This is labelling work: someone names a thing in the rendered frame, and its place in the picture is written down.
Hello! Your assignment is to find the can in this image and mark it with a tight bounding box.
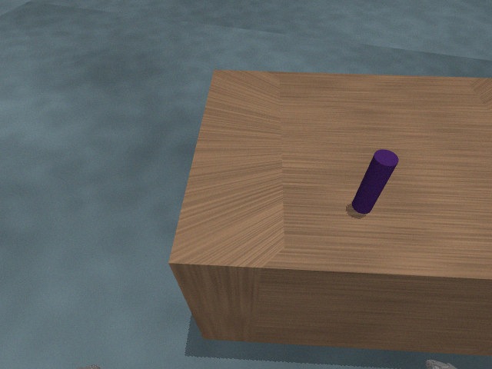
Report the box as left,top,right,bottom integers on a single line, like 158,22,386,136
352,149,398,214

